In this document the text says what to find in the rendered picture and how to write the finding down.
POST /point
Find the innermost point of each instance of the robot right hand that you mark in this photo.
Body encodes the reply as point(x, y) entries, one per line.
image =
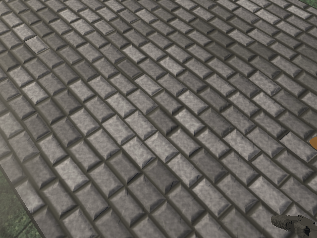
point(300, 224)

